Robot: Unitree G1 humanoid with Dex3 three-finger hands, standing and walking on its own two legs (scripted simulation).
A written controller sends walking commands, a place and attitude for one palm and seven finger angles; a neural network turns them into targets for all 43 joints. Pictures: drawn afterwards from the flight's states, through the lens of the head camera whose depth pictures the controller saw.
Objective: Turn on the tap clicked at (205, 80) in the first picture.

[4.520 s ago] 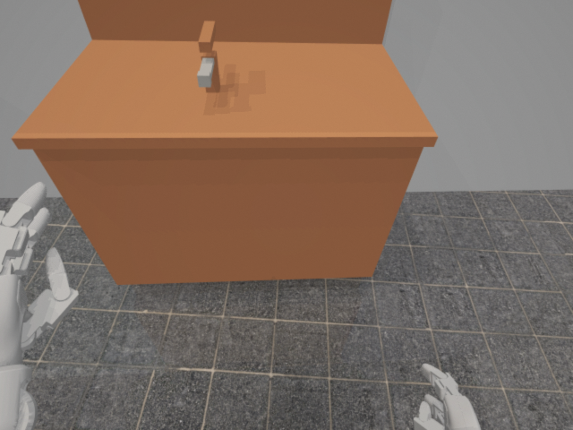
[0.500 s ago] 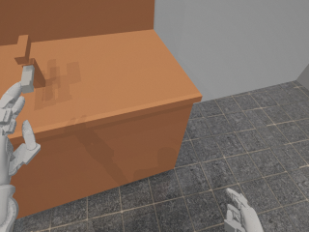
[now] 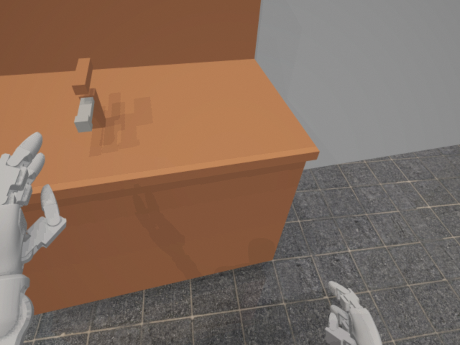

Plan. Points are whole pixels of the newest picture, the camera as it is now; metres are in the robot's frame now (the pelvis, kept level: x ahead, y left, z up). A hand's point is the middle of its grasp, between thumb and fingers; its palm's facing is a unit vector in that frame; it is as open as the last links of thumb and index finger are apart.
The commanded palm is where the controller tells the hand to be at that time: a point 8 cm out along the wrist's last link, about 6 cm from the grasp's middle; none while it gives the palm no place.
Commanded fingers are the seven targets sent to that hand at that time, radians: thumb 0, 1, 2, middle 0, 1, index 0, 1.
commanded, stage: come to a stop and stand still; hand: left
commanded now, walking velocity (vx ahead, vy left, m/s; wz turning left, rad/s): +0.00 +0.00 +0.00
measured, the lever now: (83, 123) +0.51 +0.39 +0.09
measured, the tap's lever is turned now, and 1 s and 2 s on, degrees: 0 0 0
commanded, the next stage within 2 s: look again from close up in 0.04 s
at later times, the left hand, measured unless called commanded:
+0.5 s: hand (68, 214) +0.23 +0.25 +0.16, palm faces +0.44 -0.82 -0.36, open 7.4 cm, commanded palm +0.17 +0.28 +0.18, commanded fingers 0.00 0.90 0.90 -0.20 -0.30 -0.20 -0.30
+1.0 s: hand (118, 152) +0.36 +0.23 +0.16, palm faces +0.38 -0.82 -0.43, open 7.4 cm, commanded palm +0.29 +0.27 +0.18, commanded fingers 0.00 0.90 0.90 -0.20 -0.30 -0.20 -0.30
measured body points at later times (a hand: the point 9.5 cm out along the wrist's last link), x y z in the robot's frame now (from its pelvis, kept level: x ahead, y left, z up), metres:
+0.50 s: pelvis +0.02 +0.00 +0.00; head +0.02 +0.00 +0.45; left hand +0.20 +0.29 +0.18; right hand +0.18 -0.22 -0.08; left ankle +0.08 +0.07 -0.74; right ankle +0.09 -0.13 -0.74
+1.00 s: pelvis +0.12 -0.01 -0.02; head +0.14 -0.01 +0.43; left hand +0.33 +0.27 +0.18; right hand +0.28 -0.24 -0.11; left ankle +0.08 +0.07 -0.73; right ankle +0.13 -0.10 -0.74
